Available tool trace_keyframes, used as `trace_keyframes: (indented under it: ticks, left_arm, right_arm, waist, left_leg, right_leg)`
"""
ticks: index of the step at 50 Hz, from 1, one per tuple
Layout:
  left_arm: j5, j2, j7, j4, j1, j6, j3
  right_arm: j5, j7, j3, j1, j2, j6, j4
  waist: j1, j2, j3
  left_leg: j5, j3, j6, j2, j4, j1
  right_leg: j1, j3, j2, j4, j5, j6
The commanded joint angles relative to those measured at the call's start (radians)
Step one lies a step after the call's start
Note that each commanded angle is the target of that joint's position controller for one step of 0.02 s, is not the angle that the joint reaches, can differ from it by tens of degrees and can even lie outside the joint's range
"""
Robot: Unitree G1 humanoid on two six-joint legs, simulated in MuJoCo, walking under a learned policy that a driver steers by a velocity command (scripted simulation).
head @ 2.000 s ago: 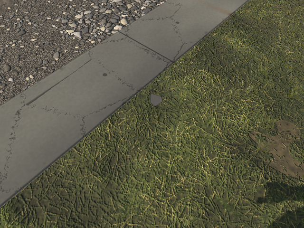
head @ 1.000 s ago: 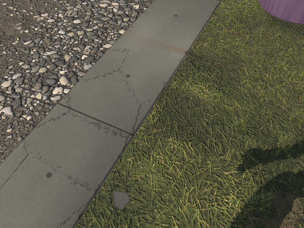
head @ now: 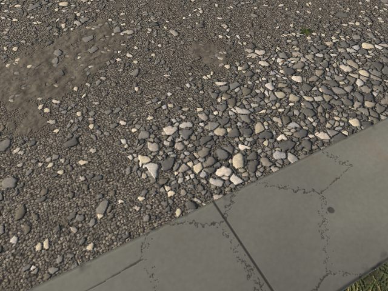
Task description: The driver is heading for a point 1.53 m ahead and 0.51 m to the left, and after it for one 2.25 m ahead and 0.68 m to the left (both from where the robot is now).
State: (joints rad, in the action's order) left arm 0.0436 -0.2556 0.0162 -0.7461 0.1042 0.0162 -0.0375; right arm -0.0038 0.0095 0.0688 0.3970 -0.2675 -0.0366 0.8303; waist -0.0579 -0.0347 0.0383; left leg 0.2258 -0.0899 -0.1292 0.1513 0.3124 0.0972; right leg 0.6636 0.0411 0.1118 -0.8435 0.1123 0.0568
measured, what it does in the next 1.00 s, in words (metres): walks ahead, turning left: right foot, then left foot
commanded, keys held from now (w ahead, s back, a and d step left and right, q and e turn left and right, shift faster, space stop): w+q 0.62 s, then w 0.38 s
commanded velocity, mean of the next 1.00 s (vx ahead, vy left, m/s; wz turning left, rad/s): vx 0.50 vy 0.00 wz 0.48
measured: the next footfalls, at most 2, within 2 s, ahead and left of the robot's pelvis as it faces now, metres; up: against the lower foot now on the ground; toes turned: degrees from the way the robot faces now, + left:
right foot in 0.18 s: +0.28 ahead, -0.13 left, +0.00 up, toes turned +9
left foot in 0.70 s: +0.48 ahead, +0.17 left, +0.00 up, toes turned +28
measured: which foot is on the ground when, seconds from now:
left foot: down 0.00-0.18, up 0.20-0.68, down 0.70-1.00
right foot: up 0.00-0.16, down 0.18-0.70, up 0.72-1.00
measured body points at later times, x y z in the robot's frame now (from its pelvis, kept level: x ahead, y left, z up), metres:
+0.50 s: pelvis +0.26 -0.03 +0.00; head +0.29 -0.03 +0.45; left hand +0.20 +0.24 -0.12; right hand +0.49 -0.24 -0.10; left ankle +0.31 +0.13 -0.67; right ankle +0.24 -0.13 -0.74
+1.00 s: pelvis +0.48 +0.12 +0.00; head +0.49 +0.14 +0.45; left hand +0.45 +0.40 -0.12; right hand +0.64 -0.10 -0.12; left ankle +0.44 +0.15 -0.74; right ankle +0.64 +0.00 -0.68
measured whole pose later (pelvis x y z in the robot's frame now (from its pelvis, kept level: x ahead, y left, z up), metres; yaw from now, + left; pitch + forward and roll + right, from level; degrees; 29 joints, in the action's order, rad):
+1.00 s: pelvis +0.48 +0.12 +0.00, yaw +29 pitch +0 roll +0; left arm 0.03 -0.28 0.02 -0.78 0.22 -0.01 -0.04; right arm -0.01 0.01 0.04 0.36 -0.25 -0.04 0.82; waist -0.02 -0.04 0.03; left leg 0.16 0.02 -0.12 0.11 0.26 0.09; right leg 0.58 0.00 0.12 -0.92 0.17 0.02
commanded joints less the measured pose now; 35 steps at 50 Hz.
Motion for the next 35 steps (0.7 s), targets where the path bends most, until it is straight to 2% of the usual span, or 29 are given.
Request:
trace_keyframes:
  ticks: [1, 3, 5, 7, 8, 9, 10, 11, 12, 13, 14, 15, 17, 20, 23, 26, 28, 30, 31, 33, 34, 35]
  left_arm:
    - [-0.007, -0.066, 0.004, 0.099, -0.123, 0.017, -0.008]
    - [-0.012, -0.07, 0.007, 0.121, -0.169, 0.026, -0.005]
    - [-0.017, -0.08, 0.006, 0.137, -0.176, 0.034, -0.003]
    - [-0.02, -0.104, -0.001, 0.117, -0.078, 0.043, -0.011]
    - [-0.02, -0.126, -0.01, 0.085, 0.029, 0.048, -0.021]
    - [-0.01, -0.161, -0.023, 0.058, 0.161, 0.061, -0.035]
    - [0.01, -0.24, -0.041, 0.057, 0.329, 0.065, -0.051]
    - [0.013, -0.307, -0.042, 0.064, 0.274, 0.049, -0.063]
    - [-0.005, -0.215, -0.037, 0.07, 0.212, 0.038, -0.052]
    - [-0.012, -0.128, -0.033, 0.079, 0.157, 0.037, -0.031]
    - [-0.011, -0.096, -0.029, 0.072, 0.129, 0.04, -0.021]
    - [-0.012, -0.089, -0.031, 0.062, 0.133, 0.048, -0.018]
    - [-0.022, -0.091, -0.027, 0.035, 0.162, 0.068, -0.019]
    - [-0.031, -0.108, -0.018, 0.01, 0.2, 0.086, -0.028]
    - [-0.029, -0.114, -0.016, -0.01, 0.231, 0.082, -0.031]
    - [-0.03, -0.118, -0.017, -0.025, 0.25, 0.078, -0.032]
    - [-0.029, -0.137, -0.021, -0.037, 0.279, 0.073, -0.036]
    - [-0.026, -0.156, -0.028, -0.049, 0.303, 0.063, -0.04]
    - [-0.026, -0.167, -0.032, -0.059, 0.313, 0.055, -0.043]
    - [-0.027, -0.194, -0.037, -0.077, 0.333, 0.044, -0.046]
    - [-0.025, -0.205, -0.038, -0.083, 0.337, 0.037, -0.046]
    - [-0.029, -0.2, -0.038, -0.08, 0.326, 0.03, -0.04]
  right_arm:
    - [-0.003, -0.009, 0.038, 0.057, -0.157, -0.012, -0.048]
    - [-0.009, -0.013, 0.038, 0.084, -0.164, -0.009, -0.047]
    - [-0.015, -0.02, 0.041, 0.079, -0.176, -0.006, -0.054]
    - [-0.017, -0.024, 0.044, 0.017, -0.195, -0.005, -0.074]
    - [-0.015, -0.02, 0.045, -0.011, -0.203, -0.009, -0.082]
    - [-0.004, -0.011, 0.039, -0.022, -0.186, -0.017, -0.083]
    - [0.005, -0.008, 0.015, -0.003, -0.099, -0.027, -0.116]
    - [0.018, -0.008, 0.008, 0.103, -0.065, -0.022, -0.149]
    - [-0.018, -0.017, 0.017, 0.084, -0.142, -0.003, -0.111]
    - [-0.025, -0.008, 0.02, 0.014, -0.147, 0.002, -0.112]
    - [-0.023, 0.001, 0.016, -0.021, -0.123, 0.006, -0.119]
    - [-0.03, 0.01, 0.015, -0.032, -0.114, 0.016, -0.122]
    - [-0.034, 0.025, 0.011, -0.028, -0.101, 0.037, -0.127]
    - [-0.033, 0.038, 0.007, -0.109, -0.088, 0.048, -0.167]
    - [-0.031, 0.046, -0.001, -0.21, -0.073, 0.051, -0.208]
    - [-0.027, 0.06, -0.017, -0.307, -0.046, 0.044, -0.239]
    - [-0.029, 0.07, -0.023, -0.37, -0.04, 0.043, -0.263]
    - [-0.029, 0.078, -0.02, -0.421, -0.051, 0.04, -0.285]
    - [-0.031, 0.078, -0.018, -0.419, -0.05, 0.037, -0.289]
    - [-0.04, 0.064, -0.011, -0.367, -0.06, 0.035, -0.277]
    - [-0.045, 0.054, -0.002, -0.278, -0.074, 0.03, -0.251]
    - [-0.052, 0.04, 0.011, -0.11, -0.089, 0.021, -0.193]
  waist:
    - [-0.021, 0.089, -0.001]
    - [-0.036, 0.095, -0.001]
    - [-0.028, 0.106, -0.002]
    - [0.031, 0.122, -0.019]
    - [0.082, 0.112, -0.063]
    - [0.154, 0.052, -0.136]
    - [0.203, -0.074, -0.306]
    - [0.105, -0.286, -0.336]
    - [0.086, -0.109, -0.207]
    - [0.084, -0.009, -0.096]
    - [0.071, 0.004, -0.039]
    - [0.062, -0.039, -0.023]
    - [0.049, -0.078, -0.03]
    - [0.049, -0.06, -0.022]
    - [0.065, -0.054, 0.006]
    - [0.086, -0.056, 0.025]
    - [0.104, -0.056, 0.038]
    - [0.117, -0.043, 0.061]
    - [0.111, -0.051, 0.064]
    - [0.087, -0.069, 0.014]
    - [0.046, -0.069, -0.04]
    - [-0.034, -0.027, -0.135]
  left_leg:
    - [-0.349, -0.23, -0.115, -0.258, -0.058, -0.033]
    - [-0.427, -0.251, -0.111, -0.268, -0.015, -0.072]
    - [-0.469, -0.282, -0.095, -0.278, 0.023, -0.08]
    - [-0.523, -0.298, -0.057, -0.27, 0.084, -0.016]
    - [-0.584, -0.293, -0.035, -0.238, 0.179, 0.024]
    - [-0.537, -0.238, -0.006, -0.171, 0.373, 0.098]
    - [-0.217, -0.142, 0.019, -0.111, 0.671, 0.213]
    - [0.368, -0.053, 0.043, 0.021, 0.859, 0.491]
    - [0.287, -0.05, 0.039, -0.084, 0.951, 0.567]
    - [0.192, -0.036, 0.045, -0.117, 0.935, 0.557]
    - [0.138, -0.023, 0.057, -0.146, 0.896, 0.534]
    - [0.118, -0.013, 0.067, -0.169, 0.868, 0.513]
    - [0.086, 0.004, 0.081, -0.18, 0.861, 0.486]
    - [0.013, 0.013, 0.091, -0.194, 0.838, 0.562]
    - [-0.086, 0.036, 0.099, -0.202, 0.735, 0.623]
    - [-0.195, 0.09, 0.089, -0.203, 0.544, 0.576]
    - [-0.186, 0.137, 0.071, -0.201, 0.454, 0.546]
    - [-0.145, 0.157, 0.049, -0.191, 0.376, 0.531]
    - [-0.106, 0.175, 0.034, -0.179, 0.337, 0.514]
    - [0.007, 0.203, -0.004, -0.119, 0.293, 0.399]
    - [0.039, 0.201, -0.028, -0.081, 0.27, 0.289]
    - [-0.012, 0.187, -0.056, -0.053, 0.194, 0.068]
  right_leg:
    - [0.022, -0.027, -0.047, 0.105, -0.076, 0.001]
    - [0.008, -0.029, -0.071, 0.158, -0.066, -0.008]
    - [-0.055, -0.023, -0.093, 0.216, -0.032, -0.027]
    - [-0.246, -0.024, -0.126, 0.29, 0.038, -0.055]
    - [-0.402, -0.039, -0.154, 0.326, 0.064, -0.071]
    - [-0.605, 0.005, -0.098, 0.387, 0.053, -0.102]
    - [-0.836, 0.272, 0.165, 0.425, 0.294, -0.153]
    - [-0.933, 0.732, 0.351, 0.576, 0.347, -0.252]
    - [-0.809, 0.706, 0.325, 0.567, 0.452, -0.261]
    - [-0.687, 0.535, 0.27, 0.58, 0.408, -0.241]
    - [-0.603, 0.387, 0.216, 0.605, 0.265, -0.221]
    - [-0.562, 0.285, 0.177, 0.62, 0.164, -0.201]
    - [-0.532, 0.164, 0.144, 0.635, -0.016, -0.194]
    - [-0.557, 0.056, 0.151, 0.658, -0.153, -0.209]
    - [-0.572, -0.043, 0.136, 0.674, -0.205, -0.209]
    - [-0.57, -0.135, 0.114, 0.667, -0.214, -0.191]
    - [-0.594, -0.163, 0.133, 0.661, -0.223, -0.187]
    - [-0.639, -0.184, 0.145, 0.646, -0.278, -0.173]
    - [-0.674, -0.202, 0.152, 0.615, -0.35, -0.166]
    - [-0.722, -0.23, 0.163, 0.492, -0.655, -0.158]
    - [-0.726, -0.244, 0.163, 0.362, -0.766, -0.155]
    - [-0.655, -0.276, 0.139, 0.156, -0.73, -0.138]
